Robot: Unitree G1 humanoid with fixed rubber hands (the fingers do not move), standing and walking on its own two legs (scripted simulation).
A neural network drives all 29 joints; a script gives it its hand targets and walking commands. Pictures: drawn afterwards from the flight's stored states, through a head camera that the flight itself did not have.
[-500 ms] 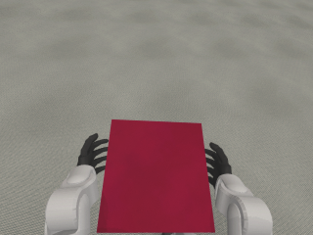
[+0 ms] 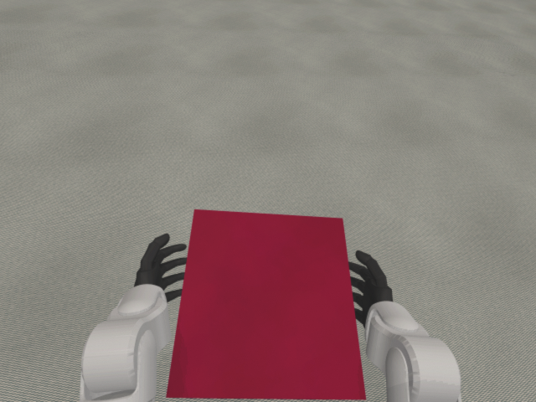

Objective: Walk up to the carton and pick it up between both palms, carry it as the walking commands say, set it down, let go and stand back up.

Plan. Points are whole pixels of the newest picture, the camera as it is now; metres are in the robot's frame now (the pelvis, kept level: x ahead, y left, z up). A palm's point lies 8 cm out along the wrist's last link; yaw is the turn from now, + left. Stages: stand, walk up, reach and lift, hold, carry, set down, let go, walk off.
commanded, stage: carry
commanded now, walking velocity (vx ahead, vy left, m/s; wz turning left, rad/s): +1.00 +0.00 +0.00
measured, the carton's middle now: (260, 315) +0.26 +0.02 +0.00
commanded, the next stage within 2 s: none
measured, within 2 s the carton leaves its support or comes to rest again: neither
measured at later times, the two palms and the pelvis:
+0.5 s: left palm (171, 110) +0.72 +0.24 +0.06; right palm (295, 116) +0.73 -0.05 +0.06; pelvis +0.48 +0.06 -0.03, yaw +4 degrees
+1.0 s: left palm (185, 36) +1.16 +0.28 +0.06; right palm (273, 43) +1.18 +0.00 +0.06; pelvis +0.91 +0.10 -0.02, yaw +5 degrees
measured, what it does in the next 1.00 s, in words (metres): walks ahead: right foot, then left foot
